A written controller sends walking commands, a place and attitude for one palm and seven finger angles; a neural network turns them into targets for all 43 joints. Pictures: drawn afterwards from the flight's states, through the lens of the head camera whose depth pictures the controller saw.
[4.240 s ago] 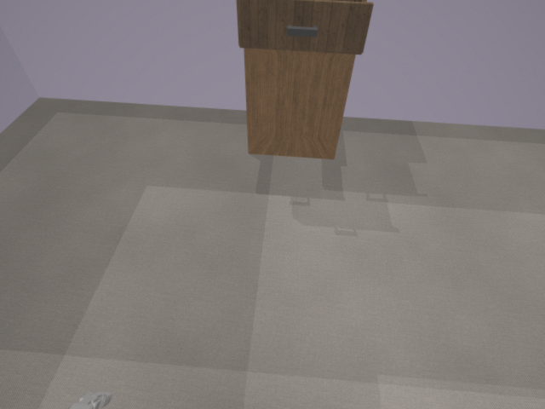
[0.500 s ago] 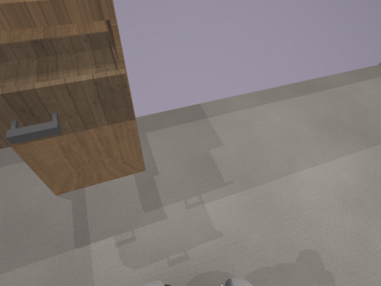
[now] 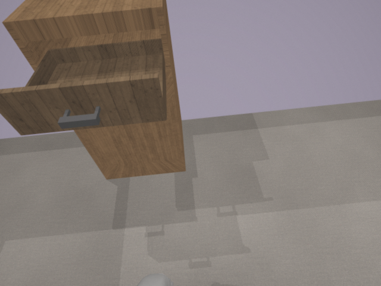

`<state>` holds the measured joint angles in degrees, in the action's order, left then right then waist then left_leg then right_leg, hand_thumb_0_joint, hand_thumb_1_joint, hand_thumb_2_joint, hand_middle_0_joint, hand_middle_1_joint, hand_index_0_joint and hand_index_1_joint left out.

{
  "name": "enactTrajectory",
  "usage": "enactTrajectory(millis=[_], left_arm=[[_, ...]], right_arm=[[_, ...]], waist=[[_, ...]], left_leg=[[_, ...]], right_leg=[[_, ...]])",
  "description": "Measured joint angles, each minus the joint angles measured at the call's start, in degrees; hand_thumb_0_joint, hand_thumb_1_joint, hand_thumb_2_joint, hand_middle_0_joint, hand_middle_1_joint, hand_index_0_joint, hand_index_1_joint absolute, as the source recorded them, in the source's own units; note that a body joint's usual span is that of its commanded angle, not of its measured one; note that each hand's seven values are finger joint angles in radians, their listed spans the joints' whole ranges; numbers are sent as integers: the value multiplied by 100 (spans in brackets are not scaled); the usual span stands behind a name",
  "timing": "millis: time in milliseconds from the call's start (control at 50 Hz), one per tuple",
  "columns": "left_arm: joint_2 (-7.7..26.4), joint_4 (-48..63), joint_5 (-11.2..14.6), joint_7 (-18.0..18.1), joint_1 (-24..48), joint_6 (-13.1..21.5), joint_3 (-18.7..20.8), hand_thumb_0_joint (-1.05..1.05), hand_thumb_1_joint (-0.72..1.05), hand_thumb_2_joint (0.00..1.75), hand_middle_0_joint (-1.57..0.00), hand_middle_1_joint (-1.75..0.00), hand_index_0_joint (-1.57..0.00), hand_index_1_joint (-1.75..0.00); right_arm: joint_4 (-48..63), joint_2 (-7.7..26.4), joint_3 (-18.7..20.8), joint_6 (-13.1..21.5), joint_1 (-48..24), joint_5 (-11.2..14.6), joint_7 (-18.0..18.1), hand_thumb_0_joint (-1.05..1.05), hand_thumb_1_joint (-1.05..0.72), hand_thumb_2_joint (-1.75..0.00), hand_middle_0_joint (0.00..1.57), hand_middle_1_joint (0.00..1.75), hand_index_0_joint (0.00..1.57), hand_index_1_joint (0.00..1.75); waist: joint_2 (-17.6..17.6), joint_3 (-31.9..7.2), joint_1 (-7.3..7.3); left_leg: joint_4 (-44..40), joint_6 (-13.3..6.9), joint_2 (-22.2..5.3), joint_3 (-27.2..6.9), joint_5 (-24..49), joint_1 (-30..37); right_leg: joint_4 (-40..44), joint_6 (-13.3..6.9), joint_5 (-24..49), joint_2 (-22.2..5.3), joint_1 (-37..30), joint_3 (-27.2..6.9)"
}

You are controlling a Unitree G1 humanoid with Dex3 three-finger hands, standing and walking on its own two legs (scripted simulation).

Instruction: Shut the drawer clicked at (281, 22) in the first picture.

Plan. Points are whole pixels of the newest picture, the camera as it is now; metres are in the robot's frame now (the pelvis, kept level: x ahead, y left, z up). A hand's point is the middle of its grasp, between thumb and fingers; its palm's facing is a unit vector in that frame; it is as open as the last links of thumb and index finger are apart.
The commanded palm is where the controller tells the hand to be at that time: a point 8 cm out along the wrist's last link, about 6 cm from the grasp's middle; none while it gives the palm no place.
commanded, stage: turn to face it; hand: left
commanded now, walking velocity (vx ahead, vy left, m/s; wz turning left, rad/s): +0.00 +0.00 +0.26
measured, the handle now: (81, 116) +0.53 +0.33 +0.04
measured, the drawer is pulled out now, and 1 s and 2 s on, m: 0.28 0.28 0.28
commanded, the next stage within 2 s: take the last steps up to it in 0.04 s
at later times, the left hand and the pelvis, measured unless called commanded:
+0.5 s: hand out of the picture +0.02 +0.24 -0.17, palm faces +0.15 -0.97 -0.20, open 7.4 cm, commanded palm none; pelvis +0.03 +0.04 +0.00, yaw +7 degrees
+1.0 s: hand out of the picture +0.12 +0.18 -0.16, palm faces +0.21 -0.96 -0.19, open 7.3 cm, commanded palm none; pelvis +0.16 +0.02 +0.00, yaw +9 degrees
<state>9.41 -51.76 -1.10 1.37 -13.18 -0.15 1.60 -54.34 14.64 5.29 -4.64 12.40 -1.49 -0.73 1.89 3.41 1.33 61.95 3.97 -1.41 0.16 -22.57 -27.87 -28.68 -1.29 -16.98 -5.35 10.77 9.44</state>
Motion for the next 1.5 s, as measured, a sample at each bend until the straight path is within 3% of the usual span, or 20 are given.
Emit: enactTrajectory(millis=[140,200,240,280,340,400,540,640,680,720,760,820,960,1100,1200,1260,1300,1420,1500], left_arm=[[53,-232,-57,-25,-287,-33,6,0,90,90,-20,-30,-21,-30],[176,-402,-17,-21,-432,-87,62,0,90,90,-20,-30,-21,-30],[317,-541,20,-30,-467,-184,111,0,90,90,-20,-30,-21,-30],[401,-652,-9,-41,-509,-284,139,1,90,90,-20,-30,-21,-30],[447,-776,-44,-128,-509,-289,154,1,90,90,-20,-30,-20,-30],[446,-785,-45,-191,-455,-189,131,1,90,90,-20,-30,-20,-30],[304,-724,-29,-227,-184,-122,78,1,91,90,-20,-30,-20,-30],[143,-634,-8,-259,87,-25,59,1,91,90,-20,-30,-20,-30],[100,-577,-23,-266,159,124,57,1,90,90,-20,-30,-20,-30],[14,-555,-16,-234,244,272,46,1,90,90,-20,-30,-20,-30],[-57,-550,18,-197,194,346,32,0,90,90,-20,-30,-20,-30],[-104,-634,54,-65,-10,362,87,0,92,90,-20,-30,-21,-30],[-178,-1007,21,-64,-594,374,1,0,93,90,-20,-30,-20,-30],[-338,-1295,-19,-84,-1035,383,-59,0,91,90,-20,-30,-20,-30],[-294,-1438,-11,-57,-1268,277,-21,0,90,90,-20,-30,-21,-30],[-199,-1518,25,-21,-1144,134,-16,1,90,90,-20,-30,-20,-30],[-147,-1517,34,23,-1001,63,-22,1,90,90,-20,-30,-20,-30],[40,-1184,40,96,-356,-105,29,0,91,90,-20,-30,-20,-30],[216,-864,-7,92,-13,-275,156,0,91,90,-20,-30,-20,-30]], right_arm=[[-9,-84,-147,28,-466,61,23,1,-91,-90,20,30,19,30],[62,-149,-237,169,-584,66,27,1,-91,-90,20,30,20,30],[72,-264,-287,289,-620,27,35,1,-91,-90,20,30,20,30],[83,-353,-360,354,-553,-4,36,1,-91,-90,20,30,20,30],[38,-454,-417,453,-316,-2,109,1,-90,-90,20,30,20,30],[-84,-523,-409,554,-34,35,178,0,-91,-90,20,30,20,30],[-483,-485,-359,640,644,17,180,0,-92,-90,20,30,20,30],[-802,-465,-333,610,1042,-20,172,0,-91,-90,20,30,20,30],[-922,-456,-328,596,1197,6,162,1,-91,-90,20,30,20,30],[-1043,-447,-312,522,1210,34,136,1,-91,-90,20,30,20,30],[-1115,-453,-285,464,1164,29,98,1,-91,-90,20,30,20,30],[-1066,-456,-231,433,995,0,62,1,-91,-90,20,30,20,30],[-723,-478,-171,439,420,-18,11,1,-91,-90,20,30,19,30],[-606,-413,-175,464,-62,6,-25,1,-93,-90,20,30,19,30],[-472,-508,-265,642,-316,4,-7,1,-92,-90,20,30,19,30],[-404,-665,-352,764,-424,-5,84,1,-91,-90,20,30,20,30],[-415,-763,-417,766,-410,23,175,0,-91,-90,20,30,20,30],[-486,-738,-397,666,-473,101,376,-3,-95,-90,20,30,20,30],[-520,-713,-365,504,-406,75,393,-2,-95,-90,20,30,20,30]], waist=[[-162,158,-274],[-241,135,-337],[-440,143,-381],[-489,80,-423],[-424,-52,-369],[-382,-130,-310],[-334,-194,-142],[-186,-133,35],[-97,-107,55],[51,-22,68],[90,-24,39],[76,-115,2],[49,-235,-44],[-39,-173,-331],[-237,-85,-458],[-465,45,-473],[-485,42,-428],[-533,58,-273],[-547,35,-223]], left_leg=[[-1556,-84,-41,237,-308,824],[-2815,-199,-7,386,382,1415],[-2847,-434,101,431,405,1458],[-2862,-578,91,438,267,1543],[-3286,-605,82,356,401,1817],[-3761,-644,145,285,602,2107],[-4283,-626,286,258,650,2601],[-4057,-476,246,287,287,2766],[-3456,-424,165,266,-110,2617],[-2010,-521,50,174,-540,2070],[-689,-583,0,146,-402,1438],[122,-534,-187,213,243,657],[-545,-275,-548,272,1092,-202],[-1990,-248,-484,473,1068,82],[-3063,-437,-245,681,1291,828],[-2800,-723,-114,898,899,952],[-2986,-775,-88,981,833,1168],[-3673,-849,38,1053,1121,1568],[-3718,-828,-28,1037,1164,1527]], right_leg=[[-223,98,-101,-134,121,273],[-544,215,-258,-177,253,390],[-1194,304,-756,-252,501,135],[-2140,314,-1277,-112,849,-205],[-3087,313,-919,4,1269,-453],[-3289,345,-431,-15,1519,-591],[-2209,391,-123,-70,1557,-571],[-971,290,-29,85,1158,-391],[-470,142,299,195,870,-309],[-684,-109,268,279,820,-156],[-565,-203,168,317,596,-51],[-48,-196,272,383,191,19],[870,-177,446,499,-464,49],[960,46,160,429,-823,50],[202,299,-472,236,-777,3],[-1770,176,-1218,104,-13,-352],[-2552,189,-1289,142,435,-456],[-2466,370,-716,153,1069,-701],[-3062,405,-591,276,1410,-898]])
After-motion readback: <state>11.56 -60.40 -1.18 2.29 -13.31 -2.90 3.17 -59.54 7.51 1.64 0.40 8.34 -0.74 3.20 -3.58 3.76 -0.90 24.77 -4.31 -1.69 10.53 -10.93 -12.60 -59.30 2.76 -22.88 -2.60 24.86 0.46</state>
